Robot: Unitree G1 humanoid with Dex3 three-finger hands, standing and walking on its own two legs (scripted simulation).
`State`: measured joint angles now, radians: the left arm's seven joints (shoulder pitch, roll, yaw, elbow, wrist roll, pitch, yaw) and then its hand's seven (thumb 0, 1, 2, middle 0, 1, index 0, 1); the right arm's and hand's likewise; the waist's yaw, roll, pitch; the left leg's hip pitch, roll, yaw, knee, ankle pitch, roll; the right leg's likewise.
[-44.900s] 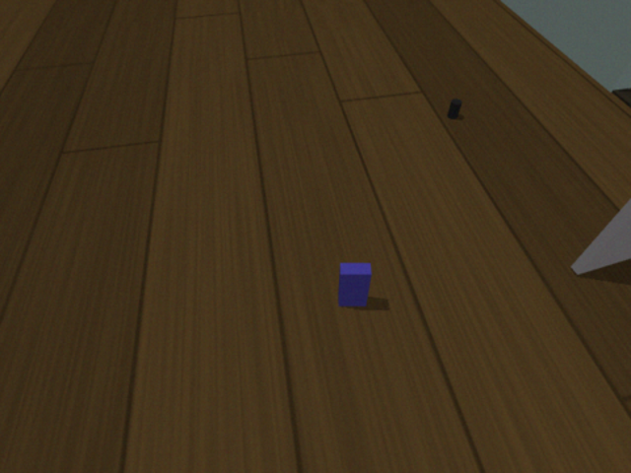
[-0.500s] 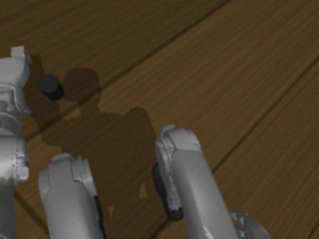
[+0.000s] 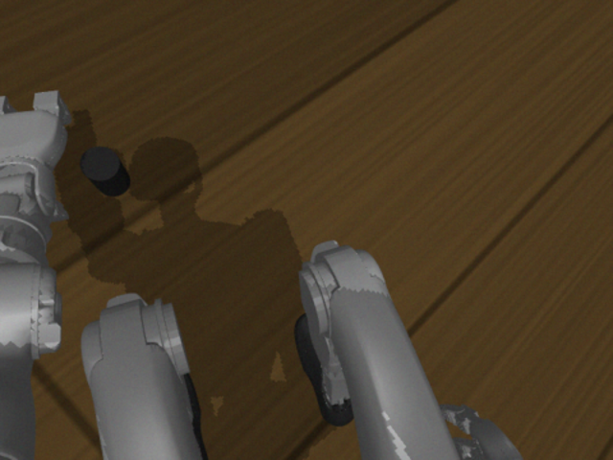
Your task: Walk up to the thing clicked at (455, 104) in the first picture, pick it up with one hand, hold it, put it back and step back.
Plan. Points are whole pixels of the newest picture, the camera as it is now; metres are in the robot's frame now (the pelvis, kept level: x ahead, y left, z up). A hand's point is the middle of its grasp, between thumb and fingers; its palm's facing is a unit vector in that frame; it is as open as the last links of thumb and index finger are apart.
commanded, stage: rise first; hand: left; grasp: from above
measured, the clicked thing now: (107, 173) +0.54 +0.19 -0.29
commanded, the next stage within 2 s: withdraw in 0.44 s
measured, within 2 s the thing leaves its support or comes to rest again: neither
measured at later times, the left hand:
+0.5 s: hand (48, 180) +0.49 +0.23 -0.16, palm faces -0.45 -0.04 -0.89, open 14.1 cm
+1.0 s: hand out of the picture +0.54 +0.22 -0.02, palm faces -0.30 -0.05 -0.95, open 13.8 cm
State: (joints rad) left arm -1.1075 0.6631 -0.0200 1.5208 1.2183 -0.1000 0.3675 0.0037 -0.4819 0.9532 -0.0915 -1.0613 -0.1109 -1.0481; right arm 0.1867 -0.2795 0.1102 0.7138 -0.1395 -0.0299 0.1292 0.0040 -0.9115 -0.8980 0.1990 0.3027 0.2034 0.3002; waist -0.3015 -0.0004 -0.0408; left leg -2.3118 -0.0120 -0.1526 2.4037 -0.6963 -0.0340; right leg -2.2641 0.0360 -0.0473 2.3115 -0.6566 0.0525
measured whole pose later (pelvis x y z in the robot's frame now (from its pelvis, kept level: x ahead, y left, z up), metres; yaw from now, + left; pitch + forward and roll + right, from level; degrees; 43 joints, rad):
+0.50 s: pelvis +0.00 +0.00 +0.00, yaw +1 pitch +35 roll -7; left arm -1.09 0.64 -0.03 1.53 1.21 -0.10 0.39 0.00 -0.52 0.94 -0.09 -1.04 -0.11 -1.03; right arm 0.19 -0.27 0.10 0.73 -0.14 -0.05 0.13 0.00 -0.91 -0.90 0.20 0.30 0.20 0.30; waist -0.30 0.00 -0.05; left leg -2.31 -0.01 -0.15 2.40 -0.69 -0.04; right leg -2.27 0.03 -0.04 2.31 -0.66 0.05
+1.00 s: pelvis +0.00 +0.00 +0.05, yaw +2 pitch +36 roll -4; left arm -1.16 0.55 -0.04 1.39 1.09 0.13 0.30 0.00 -0.49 0.97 -0.12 -1.01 -0.13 -1.01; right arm 0.20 -0.26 0.04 0.73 -0.09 0.02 0.12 0.01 -0.91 -0.90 0.20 0.30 0.20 0.30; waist -0.26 0.08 -0.16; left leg -2.17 0.02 -0.09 2.24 -0.71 -0.03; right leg -2.16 0.04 0.00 2.18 -0.66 0.04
